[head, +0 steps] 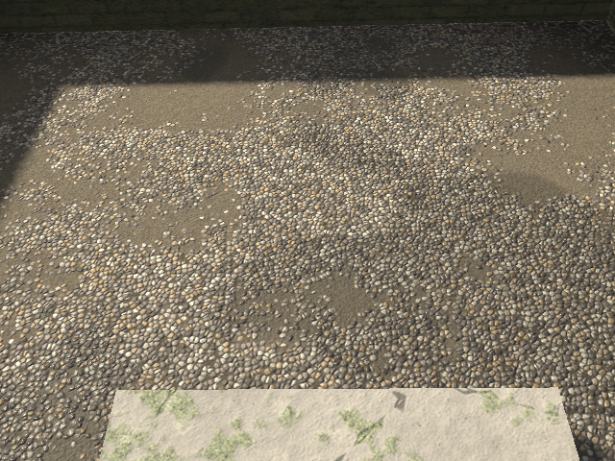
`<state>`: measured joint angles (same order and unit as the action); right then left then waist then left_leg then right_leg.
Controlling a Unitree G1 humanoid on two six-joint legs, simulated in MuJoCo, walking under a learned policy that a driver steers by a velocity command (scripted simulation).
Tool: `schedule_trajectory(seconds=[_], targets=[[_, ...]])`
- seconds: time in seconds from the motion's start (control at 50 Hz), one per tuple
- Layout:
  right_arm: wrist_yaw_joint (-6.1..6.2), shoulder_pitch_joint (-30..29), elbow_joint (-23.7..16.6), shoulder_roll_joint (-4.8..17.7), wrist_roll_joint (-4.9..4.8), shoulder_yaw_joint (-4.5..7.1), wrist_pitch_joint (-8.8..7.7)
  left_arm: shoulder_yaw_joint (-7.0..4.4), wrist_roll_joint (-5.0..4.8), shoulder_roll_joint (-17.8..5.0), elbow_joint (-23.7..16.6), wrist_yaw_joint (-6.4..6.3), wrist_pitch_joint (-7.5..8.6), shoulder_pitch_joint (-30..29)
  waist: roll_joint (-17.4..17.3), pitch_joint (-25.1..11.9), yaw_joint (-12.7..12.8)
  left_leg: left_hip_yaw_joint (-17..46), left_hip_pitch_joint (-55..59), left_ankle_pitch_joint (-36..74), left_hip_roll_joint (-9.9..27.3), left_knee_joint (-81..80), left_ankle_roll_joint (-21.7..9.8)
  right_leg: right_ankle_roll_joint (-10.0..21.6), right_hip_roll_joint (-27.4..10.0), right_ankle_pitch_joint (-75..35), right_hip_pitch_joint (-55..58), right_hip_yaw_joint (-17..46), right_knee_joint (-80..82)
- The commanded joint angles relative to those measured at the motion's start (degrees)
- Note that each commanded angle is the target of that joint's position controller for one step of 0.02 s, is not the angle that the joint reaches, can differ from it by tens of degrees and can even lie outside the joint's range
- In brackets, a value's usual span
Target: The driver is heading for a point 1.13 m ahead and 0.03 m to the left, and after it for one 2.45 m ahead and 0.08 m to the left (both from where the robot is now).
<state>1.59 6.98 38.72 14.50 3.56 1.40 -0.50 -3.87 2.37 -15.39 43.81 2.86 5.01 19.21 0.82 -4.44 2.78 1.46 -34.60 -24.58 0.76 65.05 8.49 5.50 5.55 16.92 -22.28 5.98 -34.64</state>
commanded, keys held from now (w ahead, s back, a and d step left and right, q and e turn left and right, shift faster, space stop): w+e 0.24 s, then w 0.40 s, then w+q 0.36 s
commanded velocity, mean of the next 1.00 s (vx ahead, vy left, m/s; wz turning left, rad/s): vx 0.39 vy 0.00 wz -0.16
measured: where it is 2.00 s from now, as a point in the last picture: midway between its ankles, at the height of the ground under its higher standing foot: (335, 370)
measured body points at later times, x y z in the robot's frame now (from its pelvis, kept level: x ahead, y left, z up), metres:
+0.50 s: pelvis +0.10 +0.03 -0.03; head +0.11 +0.03 +0.42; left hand +0.28 +0.21 -0.16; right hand -0.02 -0.15 -0.18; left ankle -0.03 +0.14 -0.73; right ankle +0.26 -0.18 -0.69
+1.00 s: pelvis +0.36 -0.08 -0.18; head +0.37 -0.08 +0.27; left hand +0.32 +0.14 -0.33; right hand +0.42 -0.32 -0.32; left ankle +0.53 +0.05 -0.85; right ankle +0.31 -0.16 -0.91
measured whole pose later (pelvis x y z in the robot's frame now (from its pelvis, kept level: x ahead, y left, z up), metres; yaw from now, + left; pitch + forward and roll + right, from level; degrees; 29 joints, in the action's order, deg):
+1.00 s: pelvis +0.36 -0.08 -0.18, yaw -7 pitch +0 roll -4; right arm -4.6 13.0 53.5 13.3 6.3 0.0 -4.8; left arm 1.1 6.7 -9.0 58.7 0.8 6.2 27.5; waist -4.8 1.0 2.1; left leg 4.5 -43.0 5.2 7.3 55.4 -5.3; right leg 3.3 2.0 19.6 -11.1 -12.8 -30.5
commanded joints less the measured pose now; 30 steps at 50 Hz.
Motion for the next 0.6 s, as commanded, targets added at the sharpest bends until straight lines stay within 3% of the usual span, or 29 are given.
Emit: schedule_trajectory(seconds=[0.02, 0.06, 0.1, 0.14, 0.16, 0.18, 0.2, 0.22, 0.24, 0.26, 0.28, 0.3, 0.32, 0.34, 0.36, 0.38, 0.4, 0.42, 0.44, 0.46, 0.48, 0.5, 0.52, 0.54, 0.58, 0.6], targets=[[0.05, -0.42, -2.53, 4.20, 0.80, 0.34, -0.35, -1.80, -0.45, -8.19, -2.93, 0.68, 0.52, 5.20, 5.59, -1.76, 1.79, 0.55, -3.45, -4.51, 0.69, -6.71, -0.57, 14.05, -16.63, -7.71, 10.04, 24.63, 9.47], [-0.43, -0.83, -1.58, 3.28, 1.03, -0.33, -1.43, -1.35, -0.95, -7.79, -3.89, 0.90, 0.45, 3.14, 6.88, 1.30, 2.64, -1.07, -0.42, -8.38, -0.58, -12.55, -2.42, 13.33, -14.55, 13.81, 6.24, 27.80, 13.06], [-1.19, -0.46, -1.35, 1.97, -0.03, -0.94, -2.80, -1.07, -1.00, -7.74, -4.81, 0.88, 0.13, 0.56, 6.88, 1.93, 2.01, -2.80, 6.70, -8.55, -2.80, -20.03, -3.96, 13.65, -13.03, 15.68, 3.27, 28.59, 13.94], [-1.97, 2.54, -0.60, 1.33, -1.26, -1.13, -3.89, -1.32, -0.99, -8.87, -5.12, 1.12, -0.72, -3.50, 5.48, 1.98, -0.83, -4.52, 17.24, 0.04, -5.30, -33.22, -5.86, 14.27, -10.28, 12.52, 0.17, 27.06, 11.32], [-2.06, 6.40, 0.20, 1.84, -1.19, -0.84, -4.47, -1.27, -0.43, -8.69, -5.30, 1.28, -1.19, -5.62, 4.39, 1.29, -2.92, -3.69, 25.08, 4.36, -5.25, -37.21, -6.91, 14.11, -9.12, 9.80, -3.23, 26.63, 7.60], [-1.74, 11.97, 1.50, 3.50, -0.27, -0.18, -5.21, -0.50, 0.74, -5.77, -4.88, 1.54, -0.98, -5.09, 1.50, 0.32, -4.69, 0.23, 34.88, 6.95, -1.73, -38.17, -8.82, 11.95, -6.84, 10.77, -9.59, 24.68, -0.63], [-0.73, 21.23, 4.12, 9.18, 0.97, 1.59, -6.36, 0.92, 0.62, -0.05, -4.76, 2.20, -0.35, -2.52, -5.89, -0.44, -5.98, 12.88, 45.05, 24.46, 9.72, -38.50, -17.30, 6.05, 0.17, 13.23, -21.17, 16.17, -17.59], [-1.48, 25.49, 4.19, 14.53, 3.27, 2.92, -6.73, 0.99, 0.27, 0.94, -7.64, 2.10, 0.76, -0.96, -13.25, 1.81, -6.14, 38.47, 49.44, 33.11, 24.88, -43.95, -34.32, 0.92, 6.60, 18.89, -41.94, 11.38, -32.38], [-2.77, 22.40, 5.40, 10.88, 3.43, 2.51, -5.76, 0.63, 1.67, -1.94, -5.62, 1.15, 1.11, -2.08, -0.01, 5.66, -4.53, 36.54, 49.12, 35.66, 29.78, -45.91, -36.32, -1.07, -0.93, 12.94, -49.61, 13.44, -37.04], [-3.86, 17.56, 4.93, 6.65, 1.12, 1.54, -5.34, 0.16, 1.28, -3.24, -2.80, -0.04, 0.52, -0.65, 0.78, 4.39, -3.15, 27.02, 45.30, 31.80, 23.80, -43.83, -31.84, -3.26, -3.32, 7.27, -47.35, 9.76, -42.21], [-4.28, 13.16, 4.42, -0.24, 0.07, -0.45, -5.47, 0.55, 2.05, -2.58, -0.46, -0.32, -0.29, 1.16, -0.98, 1.79, -1.56, 17.30, 41.34, 29.92, 16.20, -42.00, -25.87, -4.38, -5.50, 0.52, -43.94, 6.14, -42.46], [-4.05, 13.99, 4.95, -3.23, -0.53, -1.21, -5.64, 1.23, 2.59, -1.00, 0.63, 0.27, -0.85, 1.20, -3.63, 2.17, -1.55, 11.09, 36.44, 32.02, 11.02, -41.18, -22.53, -4.49, -6.94, -4.32, -40.31, 3.51, -40.39], [-3.46, 13.24, 5.07, -3.72, -0.30, -1.61, -5.64, 1.88, 3.16, -0.48, 0.93, 1.80, -0.79, -0.72, -3.79, 2.50, -1.91, 7.60, 30.02, 32.27, 8.72, -42.12, -21.54, -4.65, -8.04, -8.51, -35.35, 0.45, -38.72], [-2.68, 14.62, 6.99, -2.47, 1.47, -1.44, -5.36, 2.51, 3.12, 0.43, 1.51, 3.17, -0.85, -1.45, -3.68, 4.30, -2.44, 5.71, 26.05, 30.00, 7.56, -42.16, -21.29, -4.19, -8.92, -13.95, -33.68, -0.06, -37.68], [-2.19, 16.93, 8.18, 0.44, 2.30, -1.00, -5.34, 3.01, 3.50, 0.77, 1.91, 4.44, -0.71, -2.19, -3.28, 4.38, -3.60, 3.89, 22.10, 27.97, 7.45, -41.68, -22.25, -3.93, -8.76, -16.42, -30.94, -2.63, -37.71], [-1.99, 19.95, 10.13, 1.19, 2.55, -0.93, -5.43, 3.07, 3.28, 0.01, 1.95, 4.70, -0.72, -4.24, -3.06, 5.11, -5.25, 3.75, 21.55, 24.92, 7.73, -41.13, -23.09, -3.62, -8.92, -19.25, -31.20, -3.23, -35.30], [-2.21, 23.04, 12.18, 1.37, 2.39, -1.23, -5.66, 3.17, 3.22, -0.40, 1.18, 4.49, -0.59, -6.96, -3.59, 6.10, -6.22, 4.83, 21.61, 24.43, 8.59, -40.54, -23.99, -3.39, -9.34, -20.30, -32.45, -3.52, -33.58], [-1.75, 26.64, 15.77, -1.39, 3.14, -2.14, -6.19, 3.65, 3.17, -0.30, 0.32, 3.75, -0.39, -10.09, -2.71, 7.65, -7.48, 8.66, 31.29, 23.01, 10.70, -38.41, -23.48, -3.76, -11.57, -27.44, -42.36, 3.62, -25.73], [-1.35, 30.07, 16.52, -1.92, 2.27, -2.45, -6.76, 3.70, 3.89, -0.45, -0.32, 2.78, -0.16, -12.91, -4.41, 6.78, -9.56, 8.57, 39.83, 21.34, 10.81, -36.71, -22.67, -4.30, -10.93, -32.49, -48.08, 4.24, -17.74], [-1.31, 32.37, 18.08, -2.29, 2.31, -2.68, -6.88, 4.20, 3.74, 0.09, -0.41, 2.10, -0.25, -15.17, -5.17, 8.08, -10.73, 9.98, 41.81, 20.64, 11.61, -35.13, -23.18, -4.72, -11.52, -35.38, -51.26, 4.01, -14.57], [-1.35, 29.67, 16.88, -2.66, 1.85, -2.93, -6.86, 4.39, 3.25, -0.73, 0.34, 1.92, -0.13, -16.25, -2.11, 9.16, -9.96, 7.33, 35.63, 18.34, 9.70, -33.40, -22.62, -4.75, -11.58, -44.70, -45.94, 2.77, -6.50], [-2.15, 26.67, 15.99, -1.52, 1.50, -3.25, -6.54, 5.03, 3.22, 0.83, 0.62, 2.05, -0.25, -16.27, -3.00, 7.26, -7.88, 2.78, 20.54, 14.95, 6.65, -34.49, -21.90, -3.72, -11.49, -50.75, -28.37, -4.10, -4.05], [-3.57, 24.66, 16.36, -1.27, 2.16, -3.46, -6.12, 5.84, 3.58, 2.35, -0.01, 2.53, -0.66, -15.79, -5.13, 8.66, -6.63, 1.89, 6.02, 10.41, 5.45, -36.14, -22.00, -2.98, -10.79, -51.04, -13.78, -6.14, -8.49], [-4.26, 22.78, 15.87, -1.19, 2.15, -3.58, -6.01, 5.64, 4.07, 1.19, -0.60, 2.81, -1.20, -14.71, -3.98, 10.82, -5.52, 2.20, 0.20, 7.18, 6.11, -35.49, -22.26, -2.93, -10.34, -48.71, -8.78, -6.41, -10.09], [-4.22, 25.01, 18.00, -0.46, 1.97, -3.72, -6.68, 5.29, 3.79, -1.37, -2.62, 2.26, -1.48, -17.35, -1.91, 13.93, -5.47, 4.41, 6.57, 10.00, 8.35, -32.95, -22.16, -3.48, -10.28, -40.53, -9.70, -5.80, -6.03], [-3.41, 27.96, 19.38, 0.82, 1.33, -3.30, -6.99, 5.52, 3.20, -1.62, -3.92, 2.17, -1.55, -21.09, -1.84, 14.77, -7.82, 5.98, 15.54, 12.23, 9.33, -30.00, -21.85, -3.92, -10.58, -36.13, -14.43, -5.17, -0.73]])
Next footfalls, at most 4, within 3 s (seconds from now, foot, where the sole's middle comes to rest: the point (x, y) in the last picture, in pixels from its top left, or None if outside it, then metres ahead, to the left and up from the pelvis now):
0.18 left None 0.01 0.14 -0.77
0.72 right None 0.35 -0.18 -0.94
1.32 left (311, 440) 0.70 0.08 -1.12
1.78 right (368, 361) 1.05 -0.09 -1.30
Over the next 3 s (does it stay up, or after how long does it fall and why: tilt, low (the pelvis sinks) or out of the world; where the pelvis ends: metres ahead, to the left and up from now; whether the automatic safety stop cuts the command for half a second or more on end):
stays up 1.12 0.04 -0.53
